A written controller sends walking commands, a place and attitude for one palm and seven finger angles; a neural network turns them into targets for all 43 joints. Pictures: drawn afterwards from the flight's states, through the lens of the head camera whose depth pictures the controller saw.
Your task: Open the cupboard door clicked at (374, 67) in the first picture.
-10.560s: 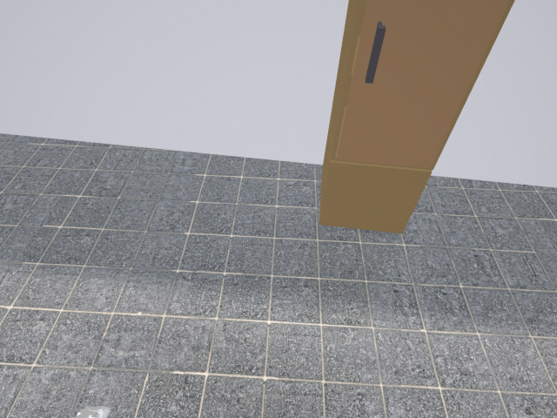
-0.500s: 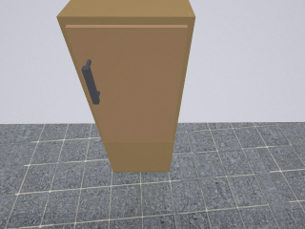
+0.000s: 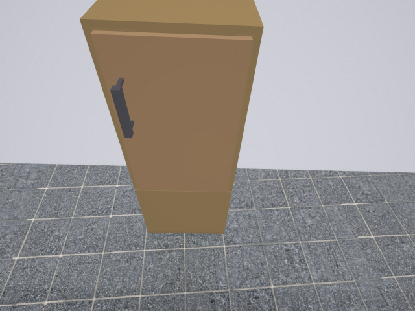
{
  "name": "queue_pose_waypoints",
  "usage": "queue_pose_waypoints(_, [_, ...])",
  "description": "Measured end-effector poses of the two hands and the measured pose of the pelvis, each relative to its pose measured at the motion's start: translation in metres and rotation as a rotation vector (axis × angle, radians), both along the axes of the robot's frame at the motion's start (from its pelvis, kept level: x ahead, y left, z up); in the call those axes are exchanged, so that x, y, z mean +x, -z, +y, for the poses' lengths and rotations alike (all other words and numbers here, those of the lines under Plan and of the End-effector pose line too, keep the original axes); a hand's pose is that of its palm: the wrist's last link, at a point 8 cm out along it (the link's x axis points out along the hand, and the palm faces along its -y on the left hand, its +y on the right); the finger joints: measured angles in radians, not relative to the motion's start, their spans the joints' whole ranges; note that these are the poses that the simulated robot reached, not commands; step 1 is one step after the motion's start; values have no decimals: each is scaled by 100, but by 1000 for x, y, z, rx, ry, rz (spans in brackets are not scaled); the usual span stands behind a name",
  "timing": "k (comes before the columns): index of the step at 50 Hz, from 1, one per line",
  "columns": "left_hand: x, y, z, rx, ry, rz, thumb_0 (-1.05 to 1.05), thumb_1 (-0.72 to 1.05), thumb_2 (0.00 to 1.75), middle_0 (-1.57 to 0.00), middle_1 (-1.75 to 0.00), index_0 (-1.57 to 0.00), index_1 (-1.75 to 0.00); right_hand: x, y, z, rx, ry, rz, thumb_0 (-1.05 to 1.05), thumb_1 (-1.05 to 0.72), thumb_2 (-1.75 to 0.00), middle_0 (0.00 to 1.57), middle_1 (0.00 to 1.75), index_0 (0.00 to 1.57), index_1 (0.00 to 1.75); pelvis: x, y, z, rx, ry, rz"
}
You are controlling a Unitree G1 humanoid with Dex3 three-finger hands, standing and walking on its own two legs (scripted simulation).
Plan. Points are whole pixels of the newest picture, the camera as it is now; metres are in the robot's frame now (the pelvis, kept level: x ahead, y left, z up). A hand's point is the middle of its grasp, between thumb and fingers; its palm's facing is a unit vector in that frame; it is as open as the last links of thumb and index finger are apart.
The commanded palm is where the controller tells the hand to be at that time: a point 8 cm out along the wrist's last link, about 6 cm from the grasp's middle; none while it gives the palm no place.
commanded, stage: look again from close up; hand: left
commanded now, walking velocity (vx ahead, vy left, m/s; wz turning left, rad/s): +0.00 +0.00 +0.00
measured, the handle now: (124, 108) +0.56 +0.25 +0.07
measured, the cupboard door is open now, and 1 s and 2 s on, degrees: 0 0 0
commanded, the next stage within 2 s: raise the hand with hooked fingers in 0.58 s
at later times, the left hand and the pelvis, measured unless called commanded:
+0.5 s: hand out of the picture +0.05 +0.22 -0.17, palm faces +0.01 -0.97 -0.23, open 7.4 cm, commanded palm none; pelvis +0.03 +0.04 +0.00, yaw -1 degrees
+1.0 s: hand (111, 253) +0.23 +0.20 -0.02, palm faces +0.03 -1.00 -0.03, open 8.0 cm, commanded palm +0.17 +0.27 -0.04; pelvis +0.01 +0.01 -0.06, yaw +1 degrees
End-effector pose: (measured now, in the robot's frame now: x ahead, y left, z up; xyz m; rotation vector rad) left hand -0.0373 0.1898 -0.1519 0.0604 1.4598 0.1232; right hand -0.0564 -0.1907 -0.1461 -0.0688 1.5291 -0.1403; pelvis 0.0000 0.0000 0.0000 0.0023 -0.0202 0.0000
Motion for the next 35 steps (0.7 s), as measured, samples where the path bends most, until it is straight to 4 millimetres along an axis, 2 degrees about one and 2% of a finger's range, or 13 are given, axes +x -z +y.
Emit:
queue_pose_waypoints(5, [-2,2,-2,-9,-1,8,1,91,90,-20,-30,-20,-30,6,0,5,3,-2,-11,1,-91,-90,20,30,20,30,1,1,3,-7,2,5])
queue_pose_waypoints(9, [3,5,10,6,26,0,1,91,90,-20,-30,-20,-30,25,9,7,-1,3,-73,1,-91,-90,20,30,20,30,3,7,13,-28,3,17])
queue_pose_waypoints(12, [18,5,27,32,37,-25,1,91,90,-20,-30,-20,-30,41,11,11,-10,1,-130,1,-91,-90,20,30,20,30,7,9,20,-19,3,14])
queue_pose_waypoints(17, [49,-2,54,86,42,-101,1,91,90,-20,-30,-20,-30,56,12,14,-17,-22,-157,3,-93,-90,20,30,20,30,16,8,30,-6,6,10])
queue_pose_waypoints(22, [73,-10,70,116,55,-145,1,91,90,-19,-30,-20,-30,69,10,13,-25,-34,-170,3,-94,-90,20,30,20,30,23,5,35,3,13,9])
queue_pose_waypoints(28, [87,-11,74,115,71,-148,1,91,90,-19,-30,-19,-30,81,7,10,-39,-40,-179,2,-93,-90,20,30,20,30,29,3,37,6,19,5])
queue_pose_waypoints(35, [85,-8,70,105,76,-113,1,92,90,-19,-30,-20,-30,89,4,6,-50,-44,-167,2,-92,-90,20,30,20,30,34,3,37,1,23,10])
